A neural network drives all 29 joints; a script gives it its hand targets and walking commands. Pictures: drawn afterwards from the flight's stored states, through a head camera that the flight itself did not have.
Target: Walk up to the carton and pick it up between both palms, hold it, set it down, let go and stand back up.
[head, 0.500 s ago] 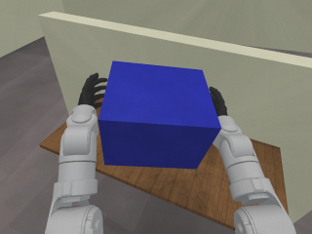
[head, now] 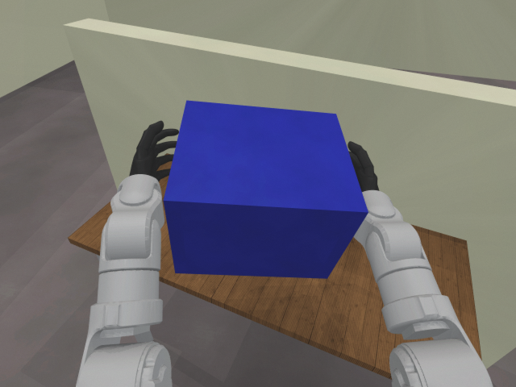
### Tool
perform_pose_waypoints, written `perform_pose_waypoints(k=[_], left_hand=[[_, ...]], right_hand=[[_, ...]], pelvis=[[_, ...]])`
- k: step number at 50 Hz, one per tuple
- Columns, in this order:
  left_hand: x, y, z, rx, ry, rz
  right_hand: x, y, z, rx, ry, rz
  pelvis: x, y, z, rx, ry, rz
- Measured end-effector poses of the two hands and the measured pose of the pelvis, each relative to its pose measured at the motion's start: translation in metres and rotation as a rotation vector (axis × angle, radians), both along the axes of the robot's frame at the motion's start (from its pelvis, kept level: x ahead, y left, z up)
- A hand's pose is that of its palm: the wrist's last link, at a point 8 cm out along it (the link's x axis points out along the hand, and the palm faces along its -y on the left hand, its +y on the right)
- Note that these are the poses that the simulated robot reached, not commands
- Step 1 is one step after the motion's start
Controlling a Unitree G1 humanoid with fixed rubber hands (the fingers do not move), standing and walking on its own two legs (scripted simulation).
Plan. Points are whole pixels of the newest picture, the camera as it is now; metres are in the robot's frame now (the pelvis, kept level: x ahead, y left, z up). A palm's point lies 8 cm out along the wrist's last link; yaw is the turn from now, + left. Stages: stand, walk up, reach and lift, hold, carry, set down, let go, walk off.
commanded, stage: hold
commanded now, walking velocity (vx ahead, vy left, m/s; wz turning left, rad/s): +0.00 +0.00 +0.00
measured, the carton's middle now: (258, 191) +0.36 +0.00 +0.17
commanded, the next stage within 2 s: none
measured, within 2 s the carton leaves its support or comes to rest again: neither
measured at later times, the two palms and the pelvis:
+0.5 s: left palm (144, 176) +0.36 +0.16 +0.20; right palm (361, 192) +0.36 -0.16 +0.17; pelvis +0.00 +0.00 +0.00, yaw +0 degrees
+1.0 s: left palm (145, 178) +0.36 +0.16 +0.19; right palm (361, 191) +0.36 -0.16 +0.17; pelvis +0.00 +0.00 +0.00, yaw +0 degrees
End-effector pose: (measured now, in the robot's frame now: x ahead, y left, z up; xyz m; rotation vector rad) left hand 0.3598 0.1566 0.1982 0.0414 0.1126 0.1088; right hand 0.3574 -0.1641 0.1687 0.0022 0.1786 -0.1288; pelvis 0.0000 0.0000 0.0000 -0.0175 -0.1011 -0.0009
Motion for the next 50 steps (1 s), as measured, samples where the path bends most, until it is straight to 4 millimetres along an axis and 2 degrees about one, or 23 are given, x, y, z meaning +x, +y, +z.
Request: perform_pose_waypoints(k=[37, 50], left_hand=[[0.0023, 0.0016, 0.0024, -0.007, -0.001, 0.001], [-0.0005, 0.0028, -0.0041, -0.014, 0.006, 0.001]], right_hand=[[0.0022, 0.0016, 0.0044, -0.003, -0.003, -0.002], [0.0002, 0.0022, 0.0023, -0.017, 0.003, 0.001]], pelvis=[[-0.0017, -0.0022, 0.0000, 0.002, 0.007, 0.000], [0.0014, -0.0023, 0.0000, 0.002, -0.003, 0.003]])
